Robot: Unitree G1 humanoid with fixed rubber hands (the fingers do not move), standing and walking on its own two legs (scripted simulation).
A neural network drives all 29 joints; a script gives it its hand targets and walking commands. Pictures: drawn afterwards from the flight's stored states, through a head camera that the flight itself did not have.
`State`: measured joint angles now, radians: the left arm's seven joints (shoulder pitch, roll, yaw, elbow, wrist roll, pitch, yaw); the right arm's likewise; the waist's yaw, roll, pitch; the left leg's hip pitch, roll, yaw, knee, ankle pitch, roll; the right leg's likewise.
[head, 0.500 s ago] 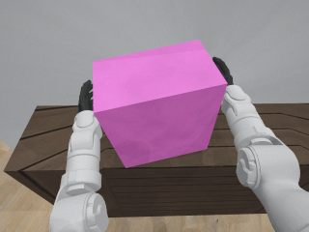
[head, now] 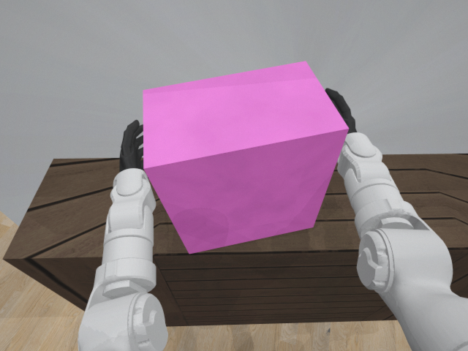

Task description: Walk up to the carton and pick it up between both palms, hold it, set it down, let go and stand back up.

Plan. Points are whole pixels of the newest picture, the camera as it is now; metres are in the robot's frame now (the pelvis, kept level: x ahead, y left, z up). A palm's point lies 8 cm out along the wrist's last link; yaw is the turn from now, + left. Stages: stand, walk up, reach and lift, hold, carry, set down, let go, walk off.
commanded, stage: set down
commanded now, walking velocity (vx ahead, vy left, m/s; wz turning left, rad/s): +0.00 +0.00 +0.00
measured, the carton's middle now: (240, 168) +0.42 -0.01 +0.07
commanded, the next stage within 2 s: none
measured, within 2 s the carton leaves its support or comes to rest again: rests again in 0.56 s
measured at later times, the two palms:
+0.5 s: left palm (137, 167) +0.39 +0.17 +0.10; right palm (342, 138) +0.44 -0.19 +0.13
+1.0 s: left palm (133, 191) +0.37 +0.18 +0.06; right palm (335, 152) +0.44 -0.19 +0.09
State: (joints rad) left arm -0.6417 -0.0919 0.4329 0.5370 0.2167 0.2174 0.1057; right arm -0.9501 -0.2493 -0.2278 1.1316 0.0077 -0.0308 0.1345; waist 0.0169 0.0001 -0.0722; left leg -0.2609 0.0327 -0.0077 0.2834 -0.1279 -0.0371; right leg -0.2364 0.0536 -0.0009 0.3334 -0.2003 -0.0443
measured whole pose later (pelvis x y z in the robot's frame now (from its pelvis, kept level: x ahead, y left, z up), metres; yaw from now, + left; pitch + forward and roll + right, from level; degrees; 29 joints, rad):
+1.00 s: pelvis -0.01 +0.00 +0.00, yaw -1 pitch +11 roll +0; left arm -0.63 -0.05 0.27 0.64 0.12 0.14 0.22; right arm -0.91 -0.37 0.07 1.17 0.32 -0.08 0.09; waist 0.09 0.00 -0.08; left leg -0.41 0.06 0.00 0.34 -0.13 -0.04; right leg -0.36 0.07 0.00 0.33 -0.16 -0.06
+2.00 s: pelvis -0.03 +0.00 +0.00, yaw -1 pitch +7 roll +0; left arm -0.05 -0.03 0.12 0.15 0.03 0.18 0.19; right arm -0.31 -0.47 0.04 0.68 0.33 -0.11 0.24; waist 0.08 0.01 -0.07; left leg -0.35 0.06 0.00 0.34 -0.11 -0.04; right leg -0.30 0.07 0.00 0.34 -0.15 -0.06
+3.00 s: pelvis -0.02 +0.00 +0.00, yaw -1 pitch +0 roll +0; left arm 0.36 0.00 0.05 -0.04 0.02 0.11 0.17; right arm 0.15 -0.48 0.02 0.44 0.38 -0.15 0.20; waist 0.05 -0.04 -0.01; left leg -0.20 0.04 0.00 0.34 -0.15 -0.04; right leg -0.16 0.06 0.00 0.35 -0.20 -0.06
